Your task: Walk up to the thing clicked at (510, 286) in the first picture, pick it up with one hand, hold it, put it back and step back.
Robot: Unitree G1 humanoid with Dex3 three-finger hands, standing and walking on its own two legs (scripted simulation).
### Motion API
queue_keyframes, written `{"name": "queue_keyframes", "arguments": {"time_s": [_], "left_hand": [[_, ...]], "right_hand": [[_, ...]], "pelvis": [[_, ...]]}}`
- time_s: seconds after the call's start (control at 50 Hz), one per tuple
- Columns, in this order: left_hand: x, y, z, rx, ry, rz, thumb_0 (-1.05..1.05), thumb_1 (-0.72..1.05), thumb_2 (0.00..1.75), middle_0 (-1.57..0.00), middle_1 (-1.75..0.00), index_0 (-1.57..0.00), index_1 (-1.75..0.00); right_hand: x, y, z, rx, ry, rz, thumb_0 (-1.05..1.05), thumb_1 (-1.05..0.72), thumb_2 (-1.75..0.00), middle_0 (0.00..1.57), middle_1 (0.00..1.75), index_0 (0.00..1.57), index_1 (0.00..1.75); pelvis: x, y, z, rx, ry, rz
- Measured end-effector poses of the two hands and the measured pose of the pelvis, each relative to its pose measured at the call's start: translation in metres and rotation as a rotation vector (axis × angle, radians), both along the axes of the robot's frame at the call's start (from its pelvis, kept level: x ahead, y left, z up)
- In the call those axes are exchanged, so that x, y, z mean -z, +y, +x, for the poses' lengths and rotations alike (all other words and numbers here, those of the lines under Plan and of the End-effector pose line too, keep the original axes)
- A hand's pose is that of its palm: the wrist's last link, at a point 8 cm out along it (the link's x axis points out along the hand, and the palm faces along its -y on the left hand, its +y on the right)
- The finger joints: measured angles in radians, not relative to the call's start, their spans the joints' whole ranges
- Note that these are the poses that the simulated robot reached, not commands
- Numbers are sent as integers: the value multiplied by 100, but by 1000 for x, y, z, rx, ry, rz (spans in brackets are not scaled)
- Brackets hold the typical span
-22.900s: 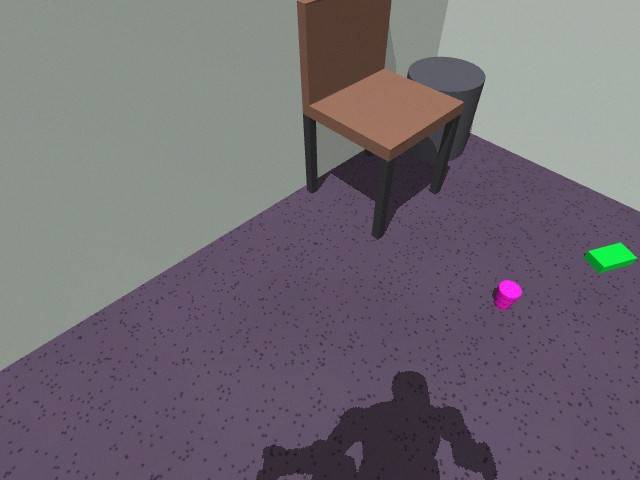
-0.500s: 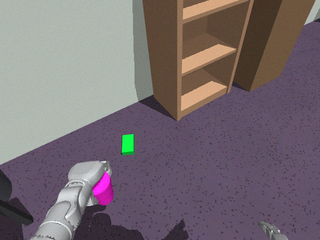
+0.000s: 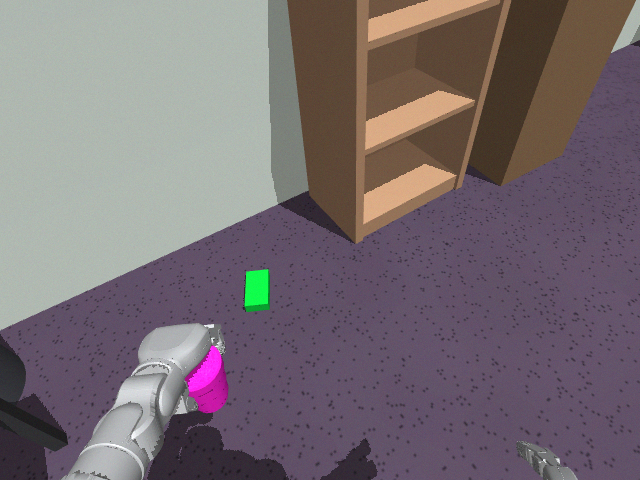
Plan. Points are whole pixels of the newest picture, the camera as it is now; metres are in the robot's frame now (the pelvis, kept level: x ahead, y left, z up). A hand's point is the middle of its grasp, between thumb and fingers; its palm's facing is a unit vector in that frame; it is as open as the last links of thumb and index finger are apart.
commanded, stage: hold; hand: left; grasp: from above
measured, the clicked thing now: (203, 382) +0.30 +0.21 -0.10
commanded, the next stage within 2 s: crouch in 0.08 s
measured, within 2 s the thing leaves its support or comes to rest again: neither
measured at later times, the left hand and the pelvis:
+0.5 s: hand (194, 397) +0.28 +0.22 -0.10, palm faces -0.49 -0.03 -0.87, open 10.0 cm; pelvis -0.01 +0.00 -0.01, yaw +1 degrees
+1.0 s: hand (233, 413) +0.33 +0.23 -0.34, palm faces -0.45 +0.01 -0.89, open 10.0 cm; pelvis -0.06 +0.00 -0.20, yaw -1 degrees
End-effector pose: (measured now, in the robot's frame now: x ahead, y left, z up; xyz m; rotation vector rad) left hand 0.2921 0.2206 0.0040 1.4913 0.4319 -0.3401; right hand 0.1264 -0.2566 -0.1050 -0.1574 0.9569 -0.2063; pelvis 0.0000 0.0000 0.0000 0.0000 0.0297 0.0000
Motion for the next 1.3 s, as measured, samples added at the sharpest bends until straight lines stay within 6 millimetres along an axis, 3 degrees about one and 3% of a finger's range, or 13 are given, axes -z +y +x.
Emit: {"name": "queue_keyframes", "arguments": {"time_s": [0.3, 0.46, 0.56, 0.64, 0.8, 0.94, 1.14, 1.3], "left_hand": [[2, 1, -2, -2, -1, 2, 0, 0, 72, -76, -78, -57, -73], [33, 0, -7, 3, 9, 20, 0, 1, 73, -75, -79, -56, -72], [69, 0, -5, 18, 30, 42, 0, 0, 74, -75, -79, -56, -73], [105, 0, 2, 39, 19, 53, -1, 0, 74, -75, -80, -56, -73], [187, 0, 26, 55, -37, 74, -1, -1, 74, -75, -80, -56, -75], [258, 3, 42, 18, -41, 76, -2, -1, 75, -75, -80, -57, -75], [353, 4, 46, 33, 15, 48, -2, -2, 75, -76, -79, -57, -75], [408, 5, 54, 39, -12, 28, -2, -3, 76, -77, -78, -58, -74]], "right_hand": [[1, -1, -4, 3, 10, 1, 1, -91, -90, 20, 30, 20, 30], [5, -4, -15, -11, 52, -18, 0, -90, -90, 20, 30, 20, 30], [20, -12, -35, -13, 114, -45, 0, -90, -90, 20, 30, 20, 30], [43, -21, -58, -2, 172, -78, 0, -90, -89, 20, 30, 20, 30], [115, -31, -113, 42, 300, -133, 0, -90, -89, 20, 30, 20, 30], [183, -22, -147, 65, 376, -125, 0, -90, -89, 20, 30, 20, 30], [261, -8, -152, 5, 414, -89, 0, -90, -89, 20, 30, 20, 30], [301, -14, -140, -61, 412, -99, 0, -91, -90, 20, 30, 20, 30]], "pelvis": [[0, 0, -1, -2, -2, 0], [5, -1, -6, -12, 33, -1], [20, -2, -14, -18, 109, -7], [45, -1, -21, -19, 198, -14], [117, 2, -40, -11, 374, -28], [178, 4, -55, -5, 486, -36], [248, 4, -66, -5, 591, -53], [291, -1, -68, 0, 633, -66]]}}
